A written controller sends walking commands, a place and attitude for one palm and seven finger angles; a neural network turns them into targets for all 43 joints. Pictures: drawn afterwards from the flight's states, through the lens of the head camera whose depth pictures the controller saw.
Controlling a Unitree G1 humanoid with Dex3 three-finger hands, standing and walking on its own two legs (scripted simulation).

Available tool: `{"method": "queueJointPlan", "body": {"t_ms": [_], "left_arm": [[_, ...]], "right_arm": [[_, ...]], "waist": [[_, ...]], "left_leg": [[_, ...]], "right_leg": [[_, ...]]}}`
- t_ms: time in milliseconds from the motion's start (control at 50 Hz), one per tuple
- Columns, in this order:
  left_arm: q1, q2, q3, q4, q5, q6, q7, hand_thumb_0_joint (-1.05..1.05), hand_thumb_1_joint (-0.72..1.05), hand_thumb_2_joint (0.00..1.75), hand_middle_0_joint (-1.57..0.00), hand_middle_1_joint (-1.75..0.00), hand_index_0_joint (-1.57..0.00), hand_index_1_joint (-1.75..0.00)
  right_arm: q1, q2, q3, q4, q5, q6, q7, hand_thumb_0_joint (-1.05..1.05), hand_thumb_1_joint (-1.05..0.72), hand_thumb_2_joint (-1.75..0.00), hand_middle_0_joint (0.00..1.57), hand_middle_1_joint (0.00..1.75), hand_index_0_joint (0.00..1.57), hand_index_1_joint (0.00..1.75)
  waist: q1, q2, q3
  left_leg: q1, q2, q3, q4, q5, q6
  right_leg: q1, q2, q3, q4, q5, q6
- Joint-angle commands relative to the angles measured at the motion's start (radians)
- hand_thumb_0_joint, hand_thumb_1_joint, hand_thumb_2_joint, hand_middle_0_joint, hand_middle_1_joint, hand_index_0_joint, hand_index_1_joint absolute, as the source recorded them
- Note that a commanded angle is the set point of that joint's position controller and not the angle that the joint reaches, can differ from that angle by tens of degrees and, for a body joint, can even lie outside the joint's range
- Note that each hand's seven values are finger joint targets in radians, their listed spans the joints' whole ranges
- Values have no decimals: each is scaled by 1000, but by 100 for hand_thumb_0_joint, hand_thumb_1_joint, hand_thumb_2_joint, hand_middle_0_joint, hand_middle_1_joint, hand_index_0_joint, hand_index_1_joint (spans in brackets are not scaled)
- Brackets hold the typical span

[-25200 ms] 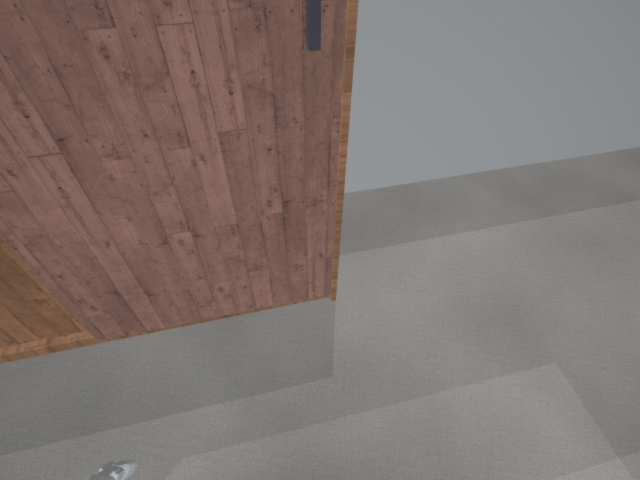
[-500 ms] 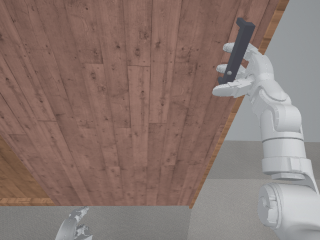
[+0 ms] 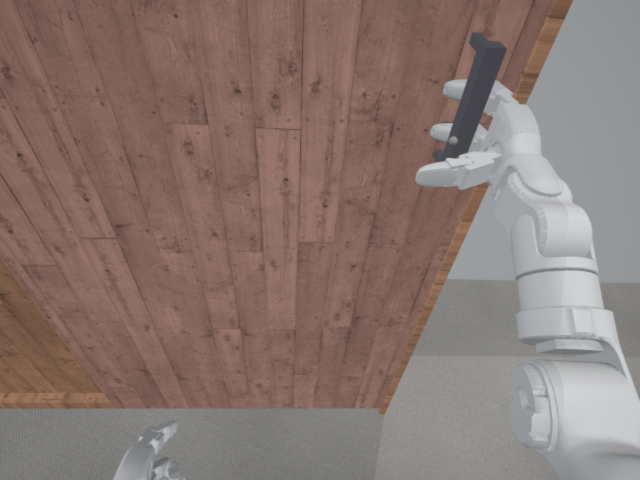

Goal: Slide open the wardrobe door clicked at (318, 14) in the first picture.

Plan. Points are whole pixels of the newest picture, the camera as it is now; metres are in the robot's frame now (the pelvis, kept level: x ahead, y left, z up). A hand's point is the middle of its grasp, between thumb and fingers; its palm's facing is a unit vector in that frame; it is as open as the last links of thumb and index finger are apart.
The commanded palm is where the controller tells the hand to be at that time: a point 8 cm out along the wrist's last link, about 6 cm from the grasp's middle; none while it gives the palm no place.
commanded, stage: slide the fingers in behind the handle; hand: right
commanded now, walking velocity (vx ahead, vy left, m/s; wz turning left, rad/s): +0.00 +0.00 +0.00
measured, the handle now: (461, 113) +0.49 -0.12 +0.26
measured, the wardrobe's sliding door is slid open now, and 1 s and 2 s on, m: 0.00 0.00 0.00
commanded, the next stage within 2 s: grip the handle and tug to test in 0.08 s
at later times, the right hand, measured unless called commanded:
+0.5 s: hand (452, 139) +0.43 -0.10 +0.26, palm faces -0.05 +1.00 -0.01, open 11.6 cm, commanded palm +0.41 -0.15 +0.26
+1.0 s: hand (453, 139) +0.43 -0.10 +0.26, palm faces -0.06 +1.00 +0.00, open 5.7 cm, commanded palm +0.41 -0.15 +0.26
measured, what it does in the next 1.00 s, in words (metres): stands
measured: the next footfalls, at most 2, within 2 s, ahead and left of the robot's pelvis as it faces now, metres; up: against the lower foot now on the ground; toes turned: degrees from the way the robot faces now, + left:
none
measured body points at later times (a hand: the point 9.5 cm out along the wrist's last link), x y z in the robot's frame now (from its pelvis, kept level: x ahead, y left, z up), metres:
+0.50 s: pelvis +0.00 +0.00 +0.00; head -0.01 +0.02 +0.45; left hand +0.15 +0.24 -0.10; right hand +0.43 -0.15 +0.26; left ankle +0.01 +0.11 -0.74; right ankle -0.02 -0.11 -0.74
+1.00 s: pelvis +0.01 +0.00 +0.00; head -0.01 +0.02 +0.45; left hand +0.15 +0.25 -0.10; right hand +0.43 -0.16 +0.26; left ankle +0.01 +0.11 -0.74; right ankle -0.02 -0.11 -0.74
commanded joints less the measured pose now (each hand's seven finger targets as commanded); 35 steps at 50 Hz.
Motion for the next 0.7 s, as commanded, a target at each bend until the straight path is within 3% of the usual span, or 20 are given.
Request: {"method": "queueJointPlan", "body": {"t_ms": [0,20,60,80,100,120,160,260,320,360,400,420,480,520,560,620,680], "left_arm": [[-123,107,41,-147,-2,-59,3,0,90,90,-20,-30,-20,-30],[-116,107,42,-143,-2,-60,4,0,90,90,-20,-30,-20,-30],[-123,103,39,-144,-3,-61,1,0,90,90,-20,-30,-20,-30],[-116,110,42,-138,-1,-61,2,0,90,90,-20,-30,-20,-30],[-119,110,40,-141,-3,-61,2,0,90,90,-20,-30,-20,-30],[-121,106,40,-143,-4,-62,1,0,90,90,-20,-30,-20,-30],[-121,107,41,-145,-1,-64,1,0,90,90,-20,-30,-20,-30],[-126,105,38,-141,-6,-58,1,0,90,90,-20,-30,-20,-30],[-121,108,39,-144,-3,-57,4,0,90,90,-20,-30,-20,-30],[-117,105,38,-140,-5,-56,3,0,90,90,-20,-30,-20,-30],[-117,107,40,-144,-4,-57,1,0,90,90,-20,-30,-20,-30],[-121,106,39,-147,-3,-57,0,0,90,90,-20,-30,-20,-30],[-115,110,40,-143,-3,-54,1,0,90,90,-20,-30,-20,-30],[-118,111,41,-146,-5,-52,3,0,90,90,-20,-30,-20,-30],[-113,109,40,-147,-3,-54,3,0,90,90,-20,-30,-20,-30],[-118,109,41,-159,-1,-51,0,0,90,90,-20,-30,-20,-30],[-121,112,41,-163,0,-44,-3,0,90,90,-20,-30,-20,-30]], "right_arm": [[-571,-116,1,-248,10,-82,16,0,50,-30,30,120,30,120],[-575,-126,-7,-241,11,-83,14,0,50,-30,30,120,30,120],[-569,-97,13,-235,13,-84,18,0,50,-30,30,120,30,120],[-545,-134,-21,-215,15,-86,15,0,50,-30,30,120,30,120],[-558,-116,0,-231,14,-89,18,0,50,-30,30,120,30,120],[-576,-112,6,-245,13,-92,18,0,50,-30,30,120,30,120],[-558,-139,-24,-249,13,-93,16,0,50,-30,30,120,30,120],[-573,-120,1,-219,11,-88,23,0,27,-40,32,123,32,123],[-544,-169,-46,-209,10,-86,20,0,13,-46,34,125,34,125],[-588,-135,-10,-208,10,-84,23,0,3,-50,35,127,35,127],[-566,-133,-10,-218,10,-92,22,0,-6,-54,36,128,36,128],[-555,-144,-23,-214,9,-89,21,0,-11,-56,36,129,36,129],[-555,-127,-11,-195,13,-90,24,0,-25,-62,38,131,38,131],[-539,-174,-49,-188,12,-88,25,0,-34,-66,39,132,39,132],[-568,-159,-35,-201,11,-91,27,0,-43,-70,40,133,40,133],[-522,-192,-69,-238,10,-99,29,0,-57,-76,42,135,42,135],[-472,-201,-79,-230,10,-93,35,0,-71,-82,43,137,43,137]], "waist": [[14,34,-296],[16,65,-295],[16,52,-289],[8,76,-289],[14,83,-289],[14,53,-290],[7,59,-308],[16,51,-261],[5,74,-281],[19,65,-272],[14,66,-282],[7,37,-290],[15,81,-282],[7,87,-286],[13,81,-294],[-4,70,-328],[-12,72,-309]], "left_leg": [[75,3,-41,-41,268,28],[81,3,-39,-40,275,27],[74,1,-40,-41,269,27],[84,0,-37,-43,264,28],[86,1,-38,-42,272,27],[78,2,-39,-40,267,28],[94,3,-41,-38,287,27],[70,1,-41,-48,254,27],[94,3,-42,-45,278,26],[76,2,-42,-49,267,25],[85,3,-38,-42,280,27],[87,4,-43,-41,288,27],[85,2,-38,-43,279,25],[96,3,-43,-44,277,23],[99,4,-43,-43,292,24],[139,7,-43,-30,354,27],[147,6,-42,-31,374,26]], "right_leg": [[114,-17,68,-32,285,-33],[108,-16,70,-30,284,-33],[106,-14,68,-31,273,-32],[101,-18,73,-34,276,-32],[101,-17,70,-35,280,-34],[105,-15,70,-33,277,-32],[108,-13,67,-30,288,-33],[92,-13,64,-36,253,-35],[86,-11,63,-32,270,-37],[89,-11,62,-32,257,-36],[94,-13,68,-31,280,-35],[96,-10,62,-27,282,-36],[89,-13,66,-30,274,-36],[77,-12,60,-31,263,-37],[81,-8,59,-30,270,-39],[91,-8,57,-24,328,-38],[82,-11,54,-25,345,-38]]}}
